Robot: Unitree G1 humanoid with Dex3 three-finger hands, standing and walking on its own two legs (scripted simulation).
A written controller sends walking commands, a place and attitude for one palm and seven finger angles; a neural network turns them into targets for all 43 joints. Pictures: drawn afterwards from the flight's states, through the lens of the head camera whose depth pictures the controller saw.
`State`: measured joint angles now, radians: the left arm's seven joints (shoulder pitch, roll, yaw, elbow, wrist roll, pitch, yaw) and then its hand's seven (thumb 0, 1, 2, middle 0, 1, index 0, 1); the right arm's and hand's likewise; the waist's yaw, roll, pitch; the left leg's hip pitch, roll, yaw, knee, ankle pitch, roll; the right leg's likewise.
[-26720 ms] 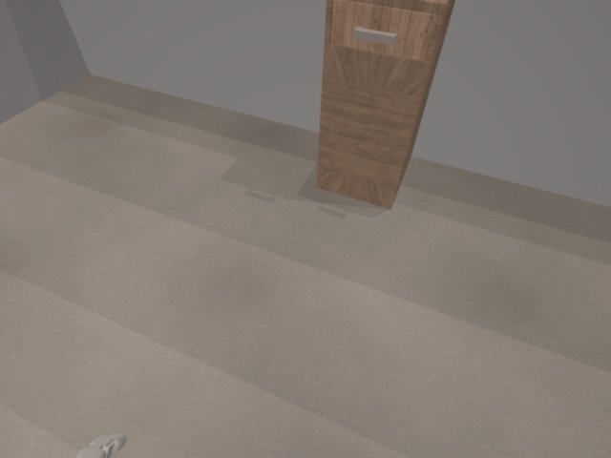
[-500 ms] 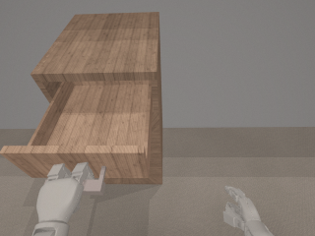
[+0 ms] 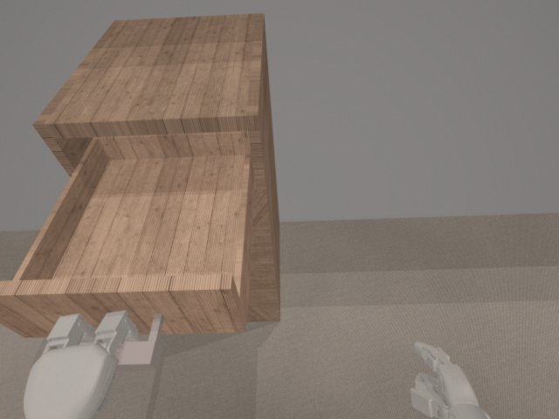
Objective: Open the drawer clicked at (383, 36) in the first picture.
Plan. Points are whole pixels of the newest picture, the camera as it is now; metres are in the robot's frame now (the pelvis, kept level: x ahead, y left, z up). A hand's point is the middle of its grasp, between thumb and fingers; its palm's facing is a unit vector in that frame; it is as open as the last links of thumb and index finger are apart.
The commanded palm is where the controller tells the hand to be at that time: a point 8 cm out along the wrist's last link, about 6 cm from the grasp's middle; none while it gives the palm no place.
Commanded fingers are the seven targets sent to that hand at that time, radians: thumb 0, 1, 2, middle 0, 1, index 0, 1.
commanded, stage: pull the drawer open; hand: left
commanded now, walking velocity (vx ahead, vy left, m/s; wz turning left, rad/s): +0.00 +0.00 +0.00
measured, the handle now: (107, 339) +0.21 +0.25 +0.04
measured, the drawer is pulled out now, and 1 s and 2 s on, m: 0.30 0.30 0.30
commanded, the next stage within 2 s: open the thumb to release the handle in 0.18 s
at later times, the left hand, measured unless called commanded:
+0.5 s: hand (101, 379) +0.16 +0.25 +0.02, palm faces +0.03 -0.08 -1.00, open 6.7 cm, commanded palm +0.13 +0.25 +0.07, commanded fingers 0.00 0.06 0.54 -0.34 -1.26 -0.34 -1.26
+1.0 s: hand (101, 382) +0.16 +0.24 +0.02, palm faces +0.02 -0.10 -0.99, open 13.5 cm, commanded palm +0.13 +0.25 +0.07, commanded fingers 0.00 -0.50 0.30 -0.30 -1.20 -0.30 -1.20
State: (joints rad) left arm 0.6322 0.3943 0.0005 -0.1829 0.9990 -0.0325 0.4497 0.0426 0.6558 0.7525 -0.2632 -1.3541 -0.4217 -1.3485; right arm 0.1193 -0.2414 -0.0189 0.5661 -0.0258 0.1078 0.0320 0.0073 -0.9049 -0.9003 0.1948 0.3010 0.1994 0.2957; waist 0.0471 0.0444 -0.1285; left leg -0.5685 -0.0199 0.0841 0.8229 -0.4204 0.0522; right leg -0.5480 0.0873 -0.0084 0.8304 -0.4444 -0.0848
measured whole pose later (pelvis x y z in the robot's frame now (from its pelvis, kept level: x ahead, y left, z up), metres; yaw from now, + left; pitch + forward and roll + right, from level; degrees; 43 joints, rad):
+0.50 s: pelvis -0.01 -0.01 +0.00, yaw +2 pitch +8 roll +1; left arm 0.47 0.37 -0.01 -0.06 1.00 -0.01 0.43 0.01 0.51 0.74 -0.34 -1.33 -0.42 -1.32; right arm 0.11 -0.23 -0.02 0.61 -0.02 0.09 -0.02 0.01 -0.90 -0.90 0.20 0.30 0.20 0.30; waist 0.08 0.06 -0.11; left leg -0.55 -0.03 0.05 0.79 -0.39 0.04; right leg -0.52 0.08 -0.04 0.81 -0.43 -0.10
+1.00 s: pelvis -0.01 -0.01 +0.01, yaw +2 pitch +8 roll +1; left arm 0.46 0.37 -0.02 -0.06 1.00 -0.02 0.40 0.00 -0.46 0.32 -0.29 -1.21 -0.34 -1.22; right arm 0.11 -0.23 -0.02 0.61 -0.02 0.08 -0.02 0.01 -0.90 -0.90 0.20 0.30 0.20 0.30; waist 0.08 0.05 -0.10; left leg -0.54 -0.03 0.05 0.77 -0.37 0.04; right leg -0.51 0.08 -0.04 0.78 -0.41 -0.10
